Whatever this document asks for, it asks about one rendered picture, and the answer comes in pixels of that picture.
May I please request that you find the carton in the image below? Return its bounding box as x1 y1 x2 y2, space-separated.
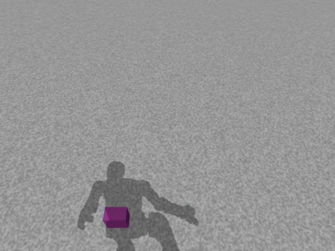
103 207 130 228

